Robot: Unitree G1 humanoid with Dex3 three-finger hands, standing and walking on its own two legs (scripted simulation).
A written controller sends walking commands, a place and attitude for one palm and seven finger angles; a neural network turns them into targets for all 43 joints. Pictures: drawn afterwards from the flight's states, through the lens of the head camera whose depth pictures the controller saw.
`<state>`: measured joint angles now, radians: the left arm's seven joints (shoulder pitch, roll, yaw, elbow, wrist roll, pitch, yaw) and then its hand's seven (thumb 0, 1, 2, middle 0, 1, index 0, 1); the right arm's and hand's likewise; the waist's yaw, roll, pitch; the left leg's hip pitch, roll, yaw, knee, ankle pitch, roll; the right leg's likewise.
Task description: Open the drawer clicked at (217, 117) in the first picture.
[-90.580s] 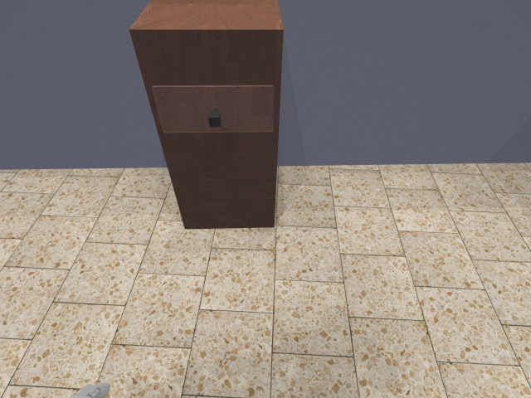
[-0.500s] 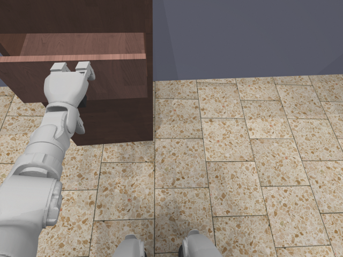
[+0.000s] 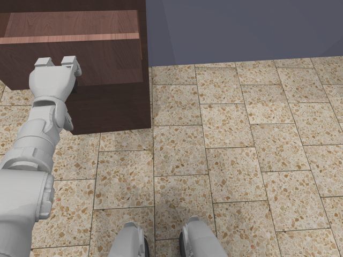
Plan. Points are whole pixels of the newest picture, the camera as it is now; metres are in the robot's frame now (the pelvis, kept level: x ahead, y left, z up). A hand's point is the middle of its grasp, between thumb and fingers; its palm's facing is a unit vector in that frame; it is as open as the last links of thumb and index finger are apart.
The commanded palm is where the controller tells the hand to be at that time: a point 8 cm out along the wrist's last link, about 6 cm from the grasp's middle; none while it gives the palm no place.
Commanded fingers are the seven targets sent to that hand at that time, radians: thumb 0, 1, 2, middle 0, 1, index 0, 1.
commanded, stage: lower the fingers behind the handle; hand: left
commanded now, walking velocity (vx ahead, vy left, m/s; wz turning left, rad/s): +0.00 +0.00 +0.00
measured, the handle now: (68, 78) +0.57 +0.23 -0.02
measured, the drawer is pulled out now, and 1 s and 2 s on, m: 0.10 0.09 0.14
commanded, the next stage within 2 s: close the thumb around the handle in 0.68 s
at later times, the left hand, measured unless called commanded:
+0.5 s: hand (67, 96) +0.51 +0.23 -0.02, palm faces -0.09 +0.00 -1.00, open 14.1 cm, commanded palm +0.50 +0.22 +0.01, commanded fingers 0.00 -0.50 0.30 -0.30 -1.20 -0.30 -1.20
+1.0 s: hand (69, 97) +0.52 +0.23 -0.04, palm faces -0.10 -0.03 -0.99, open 12.7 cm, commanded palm +0.50 +0.22 +0.01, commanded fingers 0.00 0.17 0.59 -0.35 -1.27 -0.35 -1.27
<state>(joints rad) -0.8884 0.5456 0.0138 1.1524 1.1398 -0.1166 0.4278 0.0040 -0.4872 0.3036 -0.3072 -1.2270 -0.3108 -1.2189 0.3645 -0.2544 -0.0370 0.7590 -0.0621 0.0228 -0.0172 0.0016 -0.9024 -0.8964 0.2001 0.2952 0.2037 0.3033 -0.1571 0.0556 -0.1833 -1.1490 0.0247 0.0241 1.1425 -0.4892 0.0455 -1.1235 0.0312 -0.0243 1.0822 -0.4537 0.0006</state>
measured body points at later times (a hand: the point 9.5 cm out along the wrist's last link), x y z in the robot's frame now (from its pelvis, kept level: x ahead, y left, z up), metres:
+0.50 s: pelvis -0.02 -0.01 -0.02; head +0.15 +0.00 +0.40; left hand +0.51 +0.23 +0.03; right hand -0.03 -0.28 -0.14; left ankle +0.01 +0.09 -0.64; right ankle +0.02 -0.12 -0.64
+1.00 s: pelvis -0.01 -0.01 -0.01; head +0.16 +0.01 +0.40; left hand +0.52 +0.23 +0.02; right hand +0.00 -0.28 -0.13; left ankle +0.01 +0.09 -0.64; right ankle +0.02 -0.12 -0.64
